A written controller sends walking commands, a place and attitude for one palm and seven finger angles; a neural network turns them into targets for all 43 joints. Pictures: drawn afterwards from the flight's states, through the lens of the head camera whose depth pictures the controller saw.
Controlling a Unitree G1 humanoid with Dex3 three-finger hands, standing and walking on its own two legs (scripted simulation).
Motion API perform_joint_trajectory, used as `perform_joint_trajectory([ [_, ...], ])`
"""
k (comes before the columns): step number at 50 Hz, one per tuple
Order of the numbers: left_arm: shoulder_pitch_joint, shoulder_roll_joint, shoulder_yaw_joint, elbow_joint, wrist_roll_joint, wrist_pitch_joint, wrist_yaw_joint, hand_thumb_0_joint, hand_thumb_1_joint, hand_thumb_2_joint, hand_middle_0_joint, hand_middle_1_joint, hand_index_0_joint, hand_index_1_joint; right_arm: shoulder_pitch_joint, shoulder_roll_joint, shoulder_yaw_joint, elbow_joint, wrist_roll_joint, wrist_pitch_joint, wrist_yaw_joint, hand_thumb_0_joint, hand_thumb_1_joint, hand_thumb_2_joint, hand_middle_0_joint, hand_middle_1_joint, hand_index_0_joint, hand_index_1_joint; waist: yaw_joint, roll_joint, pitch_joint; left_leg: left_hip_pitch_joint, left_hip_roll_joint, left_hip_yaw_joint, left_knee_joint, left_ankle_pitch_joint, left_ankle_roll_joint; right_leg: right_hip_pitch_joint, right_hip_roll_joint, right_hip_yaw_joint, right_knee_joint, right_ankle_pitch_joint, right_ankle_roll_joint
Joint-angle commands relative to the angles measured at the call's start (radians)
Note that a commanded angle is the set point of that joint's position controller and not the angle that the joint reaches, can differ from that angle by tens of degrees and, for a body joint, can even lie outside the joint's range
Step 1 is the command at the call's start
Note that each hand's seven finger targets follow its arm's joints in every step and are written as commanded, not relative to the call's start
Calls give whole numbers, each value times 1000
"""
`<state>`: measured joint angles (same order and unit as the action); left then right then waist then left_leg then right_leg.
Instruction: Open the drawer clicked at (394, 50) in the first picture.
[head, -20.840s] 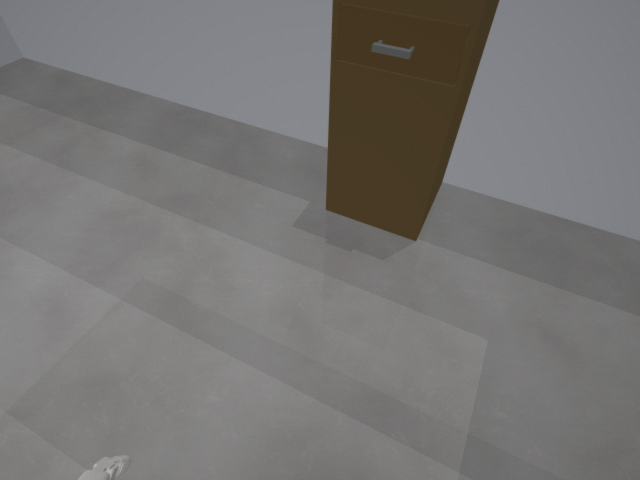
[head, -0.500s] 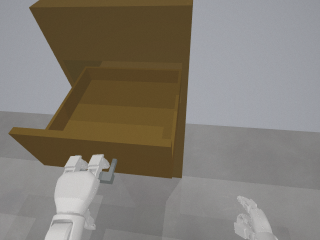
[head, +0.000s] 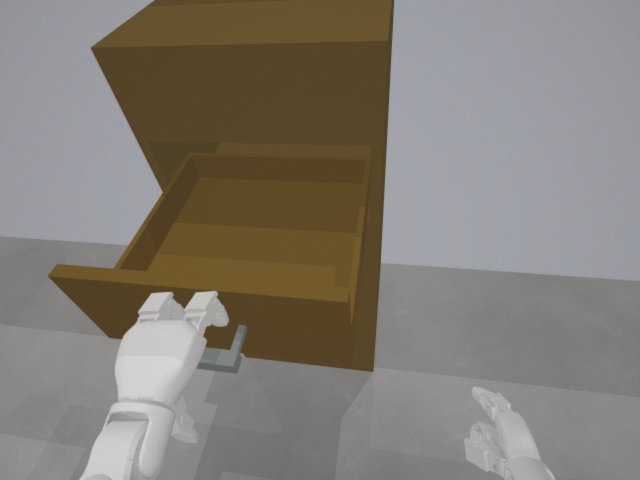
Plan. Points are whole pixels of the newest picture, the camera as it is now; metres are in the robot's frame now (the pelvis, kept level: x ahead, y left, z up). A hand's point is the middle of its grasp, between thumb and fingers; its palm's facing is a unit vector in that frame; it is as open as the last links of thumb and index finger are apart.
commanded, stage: lift the hand off the handle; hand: left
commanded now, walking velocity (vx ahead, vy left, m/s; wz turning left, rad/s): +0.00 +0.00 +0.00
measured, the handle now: (199, 343) +0.27 +0.21 +0.02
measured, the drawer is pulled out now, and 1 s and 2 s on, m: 0.30 0.30 0.30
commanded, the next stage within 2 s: draw the hand back to the body in 0.88 s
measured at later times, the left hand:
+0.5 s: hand (166, 341) +0.23 +0.21 +0.10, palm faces +0.05 -0.10 -0.99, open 13.1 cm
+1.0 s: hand (158, 304) +0.24 +0.20 +0.16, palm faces +0.12 -0.13 -0.99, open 13.8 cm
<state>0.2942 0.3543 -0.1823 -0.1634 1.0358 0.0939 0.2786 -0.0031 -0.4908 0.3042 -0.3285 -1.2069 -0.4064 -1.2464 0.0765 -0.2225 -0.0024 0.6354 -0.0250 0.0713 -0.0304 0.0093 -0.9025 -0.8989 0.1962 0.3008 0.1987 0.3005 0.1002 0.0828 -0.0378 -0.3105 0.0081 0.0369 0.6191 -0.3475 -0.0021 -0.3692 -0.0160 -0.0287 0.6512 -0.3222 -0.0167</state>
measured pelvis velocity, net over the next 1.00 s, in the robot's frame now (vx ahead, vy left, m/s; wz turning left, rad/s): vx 0.00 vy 0.00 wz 0.00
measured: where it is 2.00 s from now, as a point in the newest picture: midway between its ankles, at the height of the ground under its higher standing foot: outside the picture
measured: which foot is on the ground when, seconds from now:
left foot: down 0.00-1.00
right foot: down 0.00-1.00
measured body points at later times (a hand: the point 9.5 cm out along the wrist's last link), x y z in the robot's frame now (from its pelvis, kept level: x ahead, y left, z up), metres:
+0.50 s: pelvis +0.00 +0.00 +0.01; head +0.01 -0.05 +0.46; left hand +0.22 +0.21 +0.16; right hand +0.24 -0.19 -0.09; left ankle -0.02 +0.12 -0.72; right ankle +0.01 -0.11 -0.72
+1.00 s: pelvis +0.00 +0.00 +0.02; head -0.01 -0.06 +0.46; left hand +0.23 +0.20 +0.21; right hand +0.24 -0.19 -0.08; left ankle -0.02 +0.12 -0.72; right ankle +0.01 -0.11 -0.72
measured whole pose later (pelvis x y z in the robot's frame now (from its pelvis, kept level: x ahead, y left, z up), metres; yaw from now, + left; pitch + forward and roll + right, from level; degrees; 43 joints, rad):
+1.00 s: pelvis +0.00 +0.00 +0.02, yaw +0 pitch -3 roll +1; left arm 0.19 0.49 -0.09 -0.45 0.86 0.17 -0.05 0.00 -0.49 0.30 -0.32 -1.21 -0.32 -1.20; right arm 0.03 -0.27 0.05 0.61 0.03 0.14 0.02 0.01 -0.90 -0.90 0.20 0.30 0.20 0.30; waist 0.10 0.13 0.01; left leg -0.11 0.01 0.04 0.40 -0.24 0.00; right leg -0.17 -0.01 -0.03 0.43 -0.22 -0.01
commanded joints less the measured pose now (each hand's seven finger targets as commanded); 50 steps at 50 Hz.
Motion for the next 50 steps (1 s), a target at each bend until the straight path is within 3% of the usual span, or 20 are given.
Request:
perform_joint_trajectory([
  [1,-235,144,122,-264,-8,1,15,0,-500,300,-300,-1200,-300,-1200,-174,-77,-14,-161,0,-47,-6,0,-900,-900,200,300,200,300,-3,-65,-149,62,-35,-12,-117,205,23,120,26,25,-147,165,-9],
  [3,-226,191,168,-299,-20,0,2,0,-500,300,-300,-1200,-300,-1200,-182,-80,-12,-164,5,-45,-8,0,-900,-900,200,300,200,300,5,-44,-177,89,-32,-13,-126,233,20,157,28,31,-156,191,-12],
  [4,-228,153,129,-308,-20,-2,-7,0,-500,300,-300,-1200,-300,-1200,-182,-72,-6,-168,0,-48,-7,0,-900,-900,200,300,200,300,8,-46,-183,96,-36,-11,-126,246,25,161,22,25,-156,200,-10],
  [11,-260,204,182,-329,-50,-28,-43,0,-500,300,-300,-1200,-300,-1200,-189,-75,-6,-150,3,-51,-14,0,-900,-900,200,300,200,300,11,-76,-168,136,-35,-13,-160,287,27,206,21,28,-202,261,-4],
  [13,-286,235,210,-374,-65,-33,-48,0,-500,300,-300,-1200,-300,-1200,-204,-81,-4,-157,8,-52,-17,0,-900,-900,200,300,200,300,10,-37,-185,156,-31,-18,-167,305,20,228,20,37,-209,283,-7],
  [19,-334,213,183,-399,-79,-38,-76,0,-500,300,-300,-1200,-300,-1200,-202,-73,5,-147,11,-61,-8,0,-900,-900,200,300,200,300,8,-34,-189,183,-28,-18,-193,337,21,244,14,15,-227,282,-5],
  [23,-357,284,246,-440,-101,-33,-96,0,-500,300,-300,-1200,-300,-1200,-226,-85,3,-150,20,-55,-11,0,-900,-900,200,300,200,300,10,-46,-193,197,-24,-25,-211,350,15,279,18,28,-244,310,-4],
  [24,-362,229,190,-461,-92,-36,-103,0,-500,300,-300,-1200,-300,-1200,-220,-74,11,-155,14,-59,-4,0,-900,-900,200,300,200,300,16,-33,-208,204,-27,-19,-217,362,19,279,9,13,-240,300,-3],
  [27,-357,262,216,-478,-111,-31,-119,0,-500,300,-300,-1200,-300,-1200,-222,-86,2,-153,19,-52,0,0,-900,-900,200,300,200,300,17,-25,-185,209,-24,-21,-234,379,15,291,16,11,-253,321,-2],
  [29,-336,242,203,-444,-107,-8,-136,0,-500,300,-300,-1200,-300,-1200,-229,-77,15,-151,19,-52,10,0,-900,-900,200,300,200,300,23,-53,-188,204,-23,-18,-236,375,18,299,11,7,-255,307,-1],
  [33,-332,229,181,-342,-126,101,-210,0,-500,300,-300,-1200,-300,-1200,-277,-92,18,-148,51,-10,35,0,-900,-900,200,300,200,300,16,-43,-74,158,-8,-18,-280,329,9,297,21,11,-276,271,-3],
  [36,-359,240,157,-361,-136,143,-272,0,-500,300,-300,-1200,-300,-1200,-276,-100,23,-159,52,19,41,0,-900,-900,200,300,200,300,15,-70,-88,157,-15,-5,-298,326,15,330,17,4,-275,274,5],
  [38,-423,297,203,-420,-144,149,-298,0,-500,300,-300,-1200,-300,-1200,-311,-103,31,-185,60,22,43,0,-900,-900,200,300,200,300,13,-53,-121,152,-5,-11,-295,297,18,346,26,15,-264,252,4],
  [39,-445,262,155,-433,-125,144,-312,0,-500,300,-300,-1200,-300,-1200,-305,-94,41,-191,48,19,47,0,-900,-900,200,300,200,300,23,-55,-162,160,-17,-8,-293,318,24,367,13,11,-257,254,1],
  [43,-300,331,268,-458,-168,112,-314,0,-500,300,-300,-1200,-300,-1200,-283,-110,31,-208,59,26,50,0,-900,-900,200,300,200,300,29,-51,-161,150,-1,-7,-274,338,17,384,24,21,-249,315,6],
  [44,-308,278,224,-466,-162,99,-314,0,-500,300,-300,-1200,-300,-1200,-274,-96,42,-207,48,22,57,0,-900,-900,200,300,200,300,32,-66,-167,148,-13,-3,-274,353,20,384,14,11,-246,316,3],
  [45,-270,300,254,-445,-176,88,-308,0,-500,300,-300,-1200,-300,-1200,-263,-101,30,-194,52,28,53,0,-900,-900,200,300,200,300,21,-75,-112,148,-7,-4,-282,340,17,355,24,13,-261,307,6],
  [48,-300,327,295,-505,-180,69,-274,0,-500,300,-300,-1200,-300,-1200,-274,-113,30,-204,56,18,55,0,-900,-900,200,300,200,300,22,-31,-112,143,-2,-7,-271,305,14,328,25,25,-266,267,3],
  [49,-333,264,229,-512,-160,62,-268,0,-500,300,-300,-1200,-300,-1200,-265,-96,37,-204,44,9,60,0,-900,-900,200,300,200,300,24,-29,-129,158,-13,-4,-264,326,19,325,14,14,-264,268,-1],
  [50,-296,293,260,-478,-165,59,-259,0,-500,300,-300,-1200,-300,-1200,-250,-102,22,-186,45,11,56,0,-900,-900,200,300,200,300,17,-40,-102,160,-9,-9,-272,324,18,318,21,19,-273,272,-2],
])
